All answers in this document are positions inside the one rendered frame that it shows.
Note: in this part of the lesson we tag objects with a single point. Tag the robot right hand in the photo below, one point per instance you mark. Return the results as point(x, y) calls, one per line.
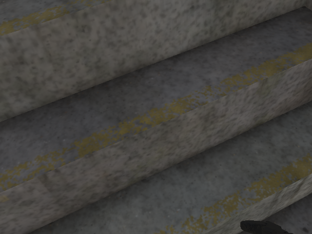
point(262, 227)

